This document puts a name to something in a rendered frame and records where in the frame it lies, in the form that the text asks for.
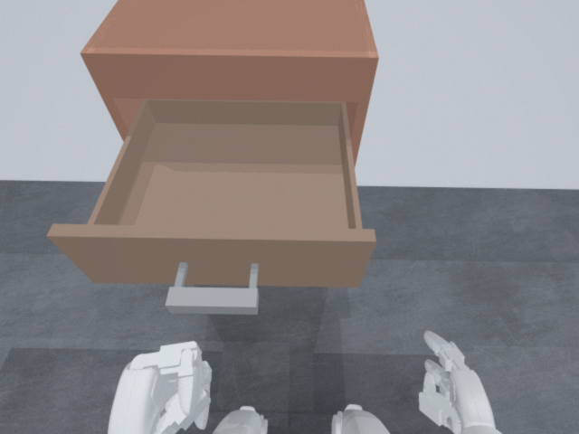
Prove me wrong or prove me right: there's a handle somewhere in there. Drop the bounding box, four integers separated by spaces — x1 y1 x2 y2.
166 262 259 315

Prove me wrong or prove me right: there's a cabinet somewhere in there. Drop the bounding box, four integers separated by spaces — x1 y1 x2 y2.
80 0 379 166

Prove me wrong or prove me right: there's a robot right hand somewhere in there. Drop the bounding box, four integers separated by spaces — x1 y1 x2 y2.
419 331 496 434

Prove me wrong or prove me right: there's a left robot thigh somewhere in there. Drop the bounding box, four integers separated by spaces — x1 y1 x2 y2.
213 410 268 434

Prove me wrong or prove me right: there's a robot thigh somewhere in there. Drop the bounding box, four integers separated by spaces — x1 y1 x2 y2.
213 410 268 434
331 410 390 434

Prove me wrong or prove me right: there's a drawer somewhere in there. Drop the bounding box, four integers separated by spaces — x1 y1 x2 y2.
47 99 376 288

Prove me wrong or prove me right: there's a robot left hand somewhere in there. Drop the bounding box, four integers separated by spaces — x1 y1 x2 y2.
108 341 212 434

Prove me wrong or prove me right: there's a right robot thigh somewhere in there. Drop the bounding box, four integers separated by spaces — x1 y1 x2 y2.
331 410 390 434

